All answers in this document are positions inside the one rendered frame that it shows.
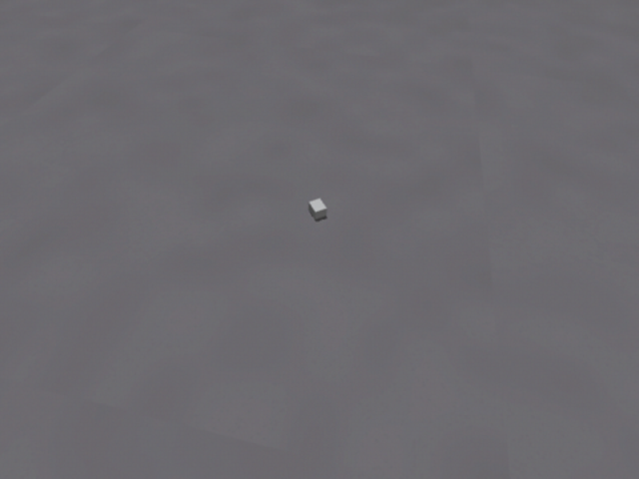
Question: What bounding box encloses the small box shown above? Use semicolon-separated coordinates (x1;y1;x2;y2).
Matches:
309;199;326;220

